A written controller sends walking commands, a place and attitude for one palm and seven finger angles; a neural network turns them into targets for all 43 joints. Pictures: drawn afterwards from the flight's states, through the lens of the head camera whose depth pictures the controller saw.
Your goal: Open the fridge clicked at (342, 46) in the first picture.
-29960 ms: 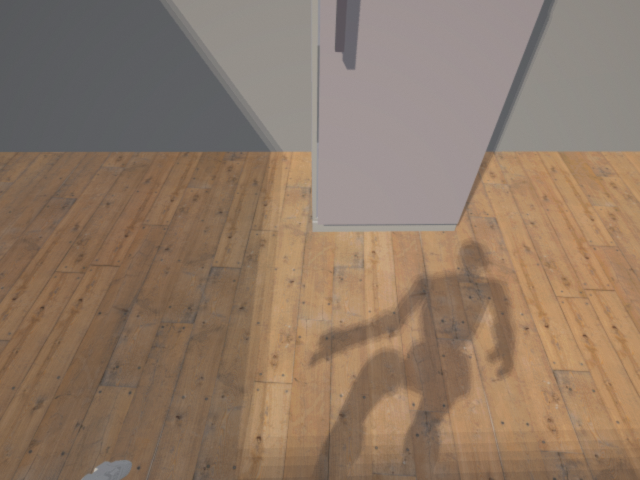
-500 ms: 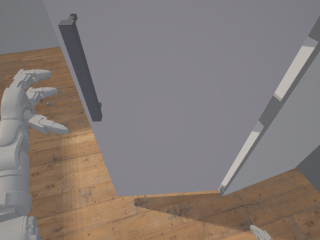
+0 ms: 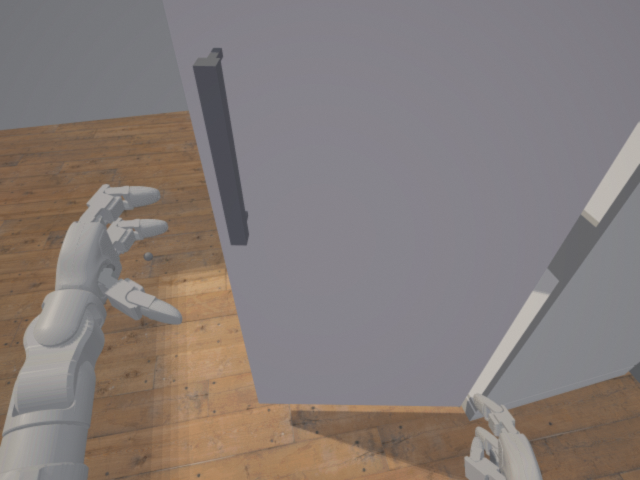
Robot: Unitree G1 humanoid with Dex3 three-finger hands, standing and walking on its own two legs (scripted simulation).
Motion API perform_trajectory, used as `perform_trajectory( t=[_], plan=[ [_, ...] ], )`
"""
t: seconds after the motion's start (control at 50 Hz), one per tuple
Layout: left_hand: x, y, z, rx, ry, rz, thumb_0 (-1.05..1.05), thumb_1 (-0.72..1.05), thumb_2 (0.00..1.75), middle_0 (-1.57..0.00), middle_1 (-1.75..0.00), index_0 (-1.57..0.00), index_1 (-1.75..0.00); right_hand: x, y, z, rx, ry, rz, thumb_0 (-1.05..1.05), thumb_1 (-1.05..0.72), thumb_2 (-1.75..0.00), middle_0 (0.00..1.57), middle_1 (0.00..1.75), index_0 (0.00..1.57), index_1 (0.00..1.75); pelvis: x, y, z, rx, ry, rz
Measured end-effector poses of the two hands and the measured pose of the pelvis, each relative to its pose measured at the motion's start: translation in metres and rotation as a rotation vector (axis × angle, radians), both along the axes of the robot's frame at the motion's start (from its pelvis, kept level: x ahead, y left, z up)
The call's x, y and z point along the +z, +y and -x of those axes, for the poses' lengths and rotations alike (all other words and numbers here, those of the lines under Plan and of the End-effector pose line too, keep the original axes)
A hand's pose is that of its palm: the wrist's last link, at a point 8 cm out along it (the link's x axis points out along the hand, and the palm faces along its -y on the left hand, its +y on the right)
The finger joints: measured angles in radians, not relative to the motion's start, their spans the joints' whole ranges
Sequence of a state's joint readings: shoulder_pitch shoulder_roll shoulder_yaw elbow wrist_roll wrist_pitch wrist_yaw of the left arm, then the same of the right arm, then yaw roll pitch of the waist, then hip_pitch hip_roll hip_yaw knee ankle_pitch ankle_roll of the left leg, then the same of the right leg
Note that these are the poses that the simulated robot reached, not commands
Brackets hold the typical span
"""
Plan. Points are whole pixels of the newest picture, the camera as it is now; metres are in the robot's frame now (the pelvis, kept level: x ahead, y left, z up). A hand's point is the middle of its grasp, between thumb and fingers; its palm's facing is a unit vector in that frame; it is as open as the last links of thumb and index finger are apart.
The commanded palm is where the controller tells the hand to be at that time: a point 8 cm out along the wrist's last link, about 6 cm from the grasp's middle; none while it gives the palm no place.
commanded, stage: slip the hand off the handle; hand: left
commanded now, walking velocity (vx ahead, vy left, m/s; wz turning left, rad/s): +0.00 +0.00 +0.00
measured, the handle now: (229, 157) +0.46 +0.18 +0.19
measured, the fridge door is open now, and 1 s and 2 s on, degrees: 74 74 74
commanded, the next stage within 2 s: draw the hand back to the body in 0.12 s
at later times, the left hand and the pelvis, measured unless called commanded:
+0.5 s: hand (133, 273) +0.27 +0.23 +0.17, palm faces +0.17 -0.98 -0.04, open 14.7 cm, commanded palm +0.22 +0.28 +0.17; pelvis +0.01 -0.02 +0.00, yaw +1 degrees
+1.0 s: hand (95, 318) +0.22 +0.25 +0.15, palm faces +0.45 -0.84 -0.30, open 13.1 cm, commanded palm +0.18 +0.28 +0.18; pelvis +0.01 -0.02 +0.01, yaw +1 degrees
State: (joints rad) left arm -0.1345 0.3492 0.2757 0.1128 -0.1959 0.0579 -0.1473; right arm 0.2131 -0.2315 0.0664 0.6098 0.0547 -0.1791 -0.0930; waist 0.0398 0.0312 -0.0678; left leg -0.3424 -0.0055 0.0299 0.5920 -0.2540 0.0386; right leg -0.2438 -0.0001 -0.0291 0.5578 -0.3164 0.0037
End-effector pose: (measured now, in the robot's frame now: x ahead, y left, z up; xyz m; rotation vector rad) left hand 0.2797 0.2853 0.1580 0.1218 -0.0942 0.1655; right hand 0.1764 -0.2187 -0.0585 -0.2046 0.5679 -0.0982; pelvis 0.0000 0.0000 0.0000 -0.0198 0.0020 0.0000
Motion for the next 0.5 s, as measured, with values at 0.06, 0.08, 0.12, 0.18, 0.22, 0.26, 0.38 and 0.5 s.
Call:
perform_trajectory(
  t=[0.06, 0.08, 0.12, 0.18, 0.22, 0.26, 0.38, 0.5],
  plan=[
    [0.0, 0.001, 0.01, 0.015, 0.006, -0.003, -0.01, -0.55, 0.2, -0.25, -1.16, -0.26, -1.15, 0.003, 0.004, -0.007, 0.019, -0.014, -0.009, 0.01, -0.91, -0.9, 0.2, 0.3, 0.2, 0.3, 0.001, -0.001, -0.002, 0.0, -0.006, -0.001],
    [0.0, 0.001, 0.015, 0.02, 0.006, -0.006, -0.01, -0.55, 0.2, -0.25, -1.16, -0.26, -1.15, 0.003, 0.005, -0.009, 0.024, -0.017, -0.011, 0.01, -0.91, -0.9, 0.2, 0.3, 0.2, 0.3, 0.001, -0.002, -0.003, 0.0, -0.007, -0.001],
    [0.0, 0.0, 0.024, 0.025, 0.005, -0.008, -0.01, -0.55, 0.2, -0.25, -1.16, -0.26, -1.15, 0.004, 0.005, -0.011, 0.034, -0.019, -0.014, 0.01, -0.91, -0.9, 0.2, 0.3, 0.2, 0.3, 0.001, -0.003, -0.005, 0.001, -0.011, -0.002],
    [0.0, -0.001, 0.036, 0.03, 0.007, -0.011, -0.01, -0.55, 0.2, -0.25, -1.16, -0.26, -1.15, 0.003, 0.004, -0.014, 0.045, -0.015, -0.01, 0.01, -0.91, -0.9, 0.2, 0.3, 0.2, 0.3, 0.002, -0.005, -0.006, 0.006, -0.017, -0.002],
    [-0.001, -0.002, 0.04, 0.035, 0.011, -0.011, -0.01, -0.55, 0.2, -0.25, -1.16, -0.26, -1.15, 0.002, 0.002, -0.014, 0.049, -0.006, -0.002, 0.01, -0.91, -0.9, 0.2, 0.3, 0.2, 0.3, 0.001, -0.007, -0.005, 0.013, -0.022, -0.002],
    [-0.001, -0.002, 0.041, 0.039, 0.012, -0.008, -0.01, -0.55, 0.2, -0.25, -1.16, -0.26, -1.15, 0.0, 0.0, -0.013, 0.052, 0.004, 0.008, 0.01, -0.91, -0.9, 0.2, 0.3, 0.2, 0.3, 0.001, -0.009, -0.004, 0.019, -0.025, -0.002],
    [0.004, 0.0, 0.034, 0.007, 0.023, 0.125, -0.01, -0.55, 0.2, -0.25, -1.16, -0.26, -1.15, 0.0, -0.01, -0.011, 0.025, 0.0, 0.016, 0.01, -0.91, -0.9, 0.2, 0.3, 0.2, 0.3, 0.003, -0.016, -0.004, 0.026, -0.034, -0.003],
    [0.011, -0.004, 0.037, 0.006, 0.05, 0.086, -0.01, -0.55, 0.2, -0.25, -1.16, -0.26, -1.15, 0.004, -0.02, -0.012, 0.0, -0.039, -0.012, 0.01, -0.91, -0.9, 0.2, 0.3, 0.2, 0.3, 0.004, -0.02, -0.008, 0.01, -0.031, -0.009]
  ],
)
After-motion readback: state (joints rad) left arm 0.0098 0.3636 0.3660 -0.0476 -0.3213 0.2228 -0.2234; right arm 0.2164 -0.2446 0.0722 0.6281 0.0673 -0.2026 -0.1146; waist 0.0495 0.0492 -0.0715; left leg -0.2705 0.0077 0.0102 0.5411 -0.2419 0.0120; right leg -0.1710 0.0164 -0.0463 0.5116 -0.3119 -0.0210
